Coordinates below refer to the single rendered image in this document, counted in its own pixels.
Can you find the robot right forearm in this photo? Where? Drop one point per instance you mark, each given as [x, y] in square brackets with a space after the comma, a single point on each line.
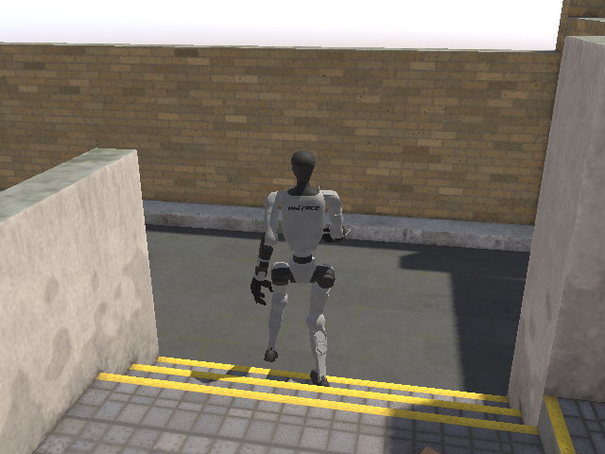
[339, 239]

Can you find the robot right upper arm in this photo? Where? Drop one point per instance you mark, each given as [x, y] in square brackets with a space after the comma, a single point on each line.
[335, 213]

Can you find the right robot thigh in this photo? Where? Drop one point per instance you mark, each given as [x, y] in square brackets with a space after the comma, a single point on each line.
[325, 278]

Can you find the robot left upper arm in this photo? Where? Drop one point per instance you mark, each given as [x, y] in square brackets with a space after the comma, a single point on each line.
[273, 200]

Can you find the robot left hand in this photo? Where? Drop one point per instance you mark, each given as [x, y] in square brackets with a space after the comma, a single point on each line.
[256, 287]

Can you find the robot right hand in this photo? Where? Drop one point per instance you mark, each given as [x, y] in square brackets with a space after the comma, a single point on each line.
[327, 237]

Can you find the robot left forearm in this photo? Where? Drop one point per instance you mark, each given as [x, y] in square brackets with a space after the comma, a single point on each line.
[265, 252]

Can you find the left robot foot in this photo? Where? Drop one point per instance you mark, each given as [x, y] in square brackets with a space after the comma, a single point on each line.
[270, 355]

